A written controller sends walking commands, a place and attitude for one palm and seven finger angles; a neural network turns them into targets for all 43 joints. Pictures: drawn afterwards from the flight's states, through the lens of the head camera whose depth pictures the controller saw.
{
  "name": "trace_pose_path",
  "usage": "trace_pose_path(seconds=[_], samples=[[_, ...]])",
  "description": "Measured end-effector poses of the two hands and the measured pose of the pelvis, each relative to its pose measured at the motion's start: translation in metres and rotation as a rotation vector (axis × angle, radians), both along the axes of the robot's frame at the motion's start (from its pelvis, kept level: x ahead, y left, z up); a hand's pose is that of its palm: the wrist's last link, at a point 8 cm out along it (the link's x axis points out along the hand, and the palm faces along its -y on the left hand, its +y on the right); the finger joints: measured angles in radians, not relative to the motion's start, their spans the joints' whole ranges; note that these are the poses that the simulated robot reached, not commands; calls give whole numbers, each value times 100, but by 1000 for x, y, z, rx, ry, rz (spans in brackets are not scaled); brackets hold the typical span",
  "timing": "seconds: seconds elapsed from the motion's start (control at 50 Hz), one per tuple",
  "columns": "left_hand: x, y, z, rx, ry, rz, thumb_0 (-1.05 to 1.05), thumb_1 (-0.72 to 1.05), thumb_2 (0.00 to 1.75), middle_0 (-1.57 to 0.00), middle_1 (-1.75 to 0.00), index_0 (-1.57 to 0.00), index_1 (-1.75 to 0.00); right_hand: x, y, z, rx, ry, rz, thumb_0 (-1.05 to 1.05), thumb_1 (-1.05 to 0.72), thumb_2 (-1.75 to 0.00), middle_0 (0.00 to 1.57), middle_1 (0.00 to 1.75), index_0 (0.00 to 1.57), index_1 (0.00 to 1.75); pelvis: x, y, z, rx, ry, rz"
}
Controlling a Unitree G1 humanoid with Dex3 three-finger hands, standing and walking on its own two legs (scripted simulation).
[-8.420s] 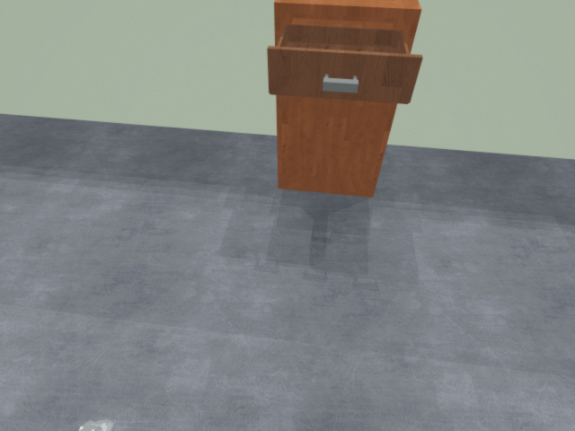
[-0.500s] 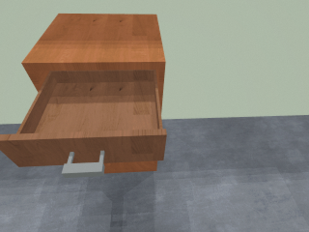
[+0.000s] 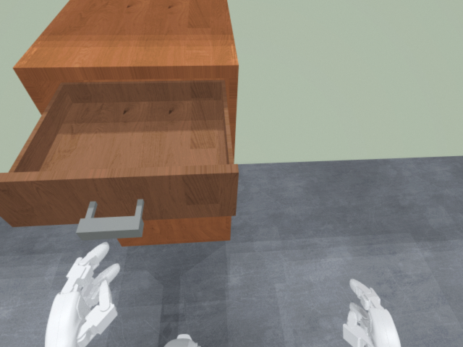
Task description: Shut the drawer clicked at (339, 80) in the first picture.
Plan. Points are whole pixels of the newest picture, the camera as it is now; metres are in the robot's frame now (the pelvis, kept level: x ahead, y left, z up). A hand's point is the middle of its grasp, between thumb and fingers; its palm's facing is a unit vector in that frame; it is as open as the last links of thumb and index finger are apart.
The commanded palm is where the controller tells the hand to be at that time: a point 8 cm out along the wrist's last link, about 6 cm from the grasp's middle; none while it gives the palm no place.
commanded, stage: raise the hand and make a fist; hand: left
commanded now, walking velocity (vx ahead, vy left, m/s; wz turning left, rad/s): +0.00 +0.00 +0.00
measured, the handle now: (114, 216) +0.33 +0.23 +0.04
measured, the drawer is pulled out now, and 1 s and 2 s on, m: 0.29 0.29 0.29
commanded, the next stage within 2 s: bring the fist close to the handle in 1.62 s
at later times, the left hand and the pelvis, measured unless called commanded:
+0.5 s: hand (107, 309) +0.17 +0.18 +0.05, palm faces +0.11 -0.99 -0.07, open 4.1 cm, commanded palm +0.12 +0.23 +0.06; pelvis -0.01 -0.02 -0.01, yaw +1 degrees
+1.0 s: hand (97, 317) +0.15 +0.17 +0.10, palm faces +0.10 -0.99 -0.03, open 3.1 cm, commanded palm +0.11 +0.22 +0.12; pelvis +0.00 +0.01 +0.00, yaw +2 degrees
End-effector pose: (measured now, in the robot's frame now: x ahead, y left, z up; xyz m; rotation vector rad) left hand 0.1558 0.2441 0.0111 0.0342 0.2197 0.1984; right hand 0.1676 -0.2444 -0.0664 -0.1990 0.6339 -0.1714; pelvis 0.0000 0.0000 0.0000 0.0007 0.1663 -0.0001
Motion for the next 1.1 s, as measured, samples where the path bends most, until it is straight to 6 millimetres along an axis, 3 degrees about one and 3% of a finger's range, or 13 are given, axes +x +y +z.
trace_pose_path(seconds=[0.1, 0.18, 0.3, 0.4, 0.48, 0.56, 0.7, 0.9, 1.0, 1.1], samples=[[-36, -12, 8, 34, -217, -53, 1, 91, 90, -42, -53, -36, -50, 36, -7, 0, -45, -136, 83, 1, -91, -90, 20, 30, 20, 30, -15, -11, -31, -20, 25, 22], [-44, -10, 10, 33, -248, -24, 1, 90, 90, -50, -62, -46, -59, 43, 1, -8, -39, -158, 124, 1, -91, -90, 20, 30, 19, 30, -24, -19, -42, -34, 15, 47], [-24, -15, 22, 25, -187, -96, 2, 90, 90, -61, -75, -60, -73, 18, 14, -20, 22, -92, 109, 1, -91, -90, 20, 30, 20, 30, -23, -26, -34, -41, -6, 53], [-8, -14, 40, 29, -158, -108, 2, 90, 90, -71, -85, -70, -85, -14, 10, -26, 58, -3, 33, 2, -91, -90, 21, 30, 20, 30, -14, -25, -21, -31, -18, 38], [-8, -10, 47, 32, -132, -90, 2, 90, 90, -79, -94, -78, -93, -32, -2, -28, 51, 55, -26, 2, -91, -90, 21, 30, 20, 30, -8, -20, -13, -18, -19, 26], [-17, -8, 51, 33, -122, -82, 2, 90, 90, -87, -103, -86, -102, -37, -12, -25, 21, 75, -54, 2, -91, -90, 20, 30, 20, 30, -3, -14, -9, -14, -19, 22], [-31, -13, 63, 26, -179, -91, 2, 90, 90, -101, -118, -100, -117, -12, -9, -9, -14, 0, -22, 2, -91, -90, 20, 30, 19, 30, -1, -3, -9, -22, -23, 29], [-30, -19, 84, 14, -229, -101, 2, 90, 90, -121, -140, -121, -139, 35, 42, 20, 55, -159, 101, 2, -91, -90, 20, 30, 20, 30, -3, 6, -6, -35, -52, 40], [-30, -20, 95, 14, -233, -101, 2, 90, 90, -131, -150, -130, -149, 41, 61, 29, 85, -187, 151, 2, -91, -90, 20, 30, 20, 30, -3, 8, -2, -39, -73, 45], [-29, -23, 106, 17, -244, -109, 2, 90, 90, -136, -156, -136, -155, 35, 66, 30, 94, -181, 168, 2, -91, -90, 20, 30, 20, 30, -2, 10, 1, -38, -88, 46]])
